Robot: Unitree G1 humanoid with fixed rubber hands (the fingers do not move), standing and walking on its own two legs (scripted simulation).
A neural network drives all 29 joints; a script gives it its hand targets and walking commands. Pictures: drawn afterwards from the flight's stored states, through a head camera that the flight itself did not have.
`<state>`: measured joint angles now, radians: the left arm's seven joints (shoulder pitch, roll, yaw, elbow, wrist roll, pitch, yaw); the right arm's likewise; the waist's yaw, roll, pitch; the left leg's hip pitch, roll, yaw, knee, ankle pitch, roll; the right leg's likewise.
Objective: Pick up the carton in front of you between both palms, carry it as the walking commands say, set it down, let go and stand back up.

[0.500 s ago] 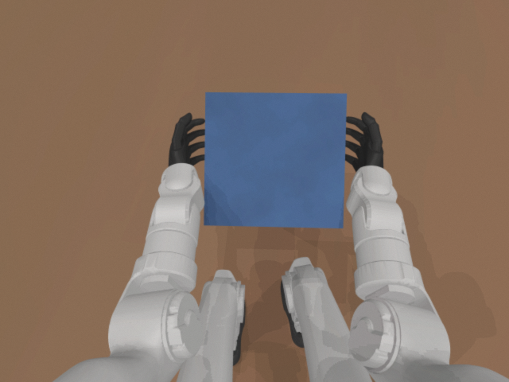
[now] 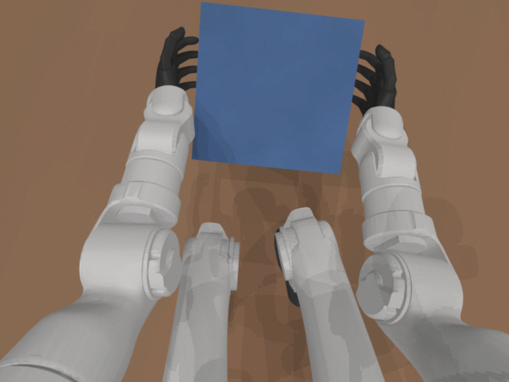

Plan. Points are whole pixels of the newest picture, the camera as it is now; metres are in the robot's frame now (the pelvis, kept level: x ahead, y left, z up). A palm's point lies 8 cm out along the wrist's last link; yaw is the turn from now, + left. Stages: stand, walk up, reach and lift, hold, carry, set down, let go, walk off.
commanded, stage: set down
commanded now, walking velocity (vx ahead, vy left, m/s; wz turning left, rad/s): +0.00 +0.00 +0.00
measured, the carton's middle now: (269, 100) +0.51 -0.06 -0.21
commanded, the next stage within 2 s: none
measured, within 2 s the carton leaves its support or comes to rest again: rests again in 1.06 s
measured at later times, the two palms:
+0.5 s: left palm (190, 85) +0.55 +0.07 -0.22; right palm (354, 113) +0.47 -0.21 -0.22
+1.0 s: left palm (189, 85) +0.56 +0.08 -0.24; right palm (354, 111) +0.48 -0.22 -0.23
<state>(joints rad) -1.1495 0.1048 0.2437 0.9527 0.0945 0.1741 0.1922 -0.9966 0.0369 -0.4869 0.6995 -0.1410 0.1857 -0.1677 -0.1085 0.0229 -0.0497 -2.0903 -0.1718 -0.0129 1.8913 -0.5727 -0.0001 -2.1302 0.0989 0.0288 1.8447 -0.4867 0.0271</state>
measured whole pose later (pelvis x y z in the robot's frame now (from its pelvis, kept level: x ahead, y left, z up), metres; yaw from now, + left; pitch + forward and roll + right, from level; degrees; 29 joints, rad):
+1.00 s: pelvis +0.00 +0.01 -0.08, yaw -1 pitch +41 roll -3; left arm -1.46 0.22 0.19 1.21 0.09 0.11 0.10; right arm -1.20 -0.07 -0.57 0.86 -0.14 0.16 -0.05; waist -0.12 0.01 0.17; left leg -2.27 -0.16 0.02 2.19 -0.64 0.03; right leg -2.30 0.08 -0.01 2.12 -0.55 0.04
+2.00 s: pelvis -0.01 +0.00 -0.05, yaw -2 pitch +38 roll -2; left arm -1.33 0.40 0.02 1.03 -0.13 0.15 0.08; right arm -1.13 -0.20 -0.26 0.85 0.20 0.12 -0.15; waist -0.14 0.00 0.19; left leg -2.15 -0.06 0.02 2.11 -0.63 0.04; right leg -2.19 0.04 -0.07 2.04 -0.51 -0.03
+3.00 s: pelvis +0.06 +0.00 +0.21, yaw +0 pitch +41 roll -1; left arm -0.83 0.19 0.18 0.78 0.07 0.15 0.09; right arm -0.65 -0.19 -0.31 0.68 -0.01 0.09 0.08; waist -0.11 0.03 -0.12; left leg -1.38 -0.09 -0.04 1.05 -0.38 0.03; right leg -1.41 0.04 0.00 1.00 -0.31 -0.02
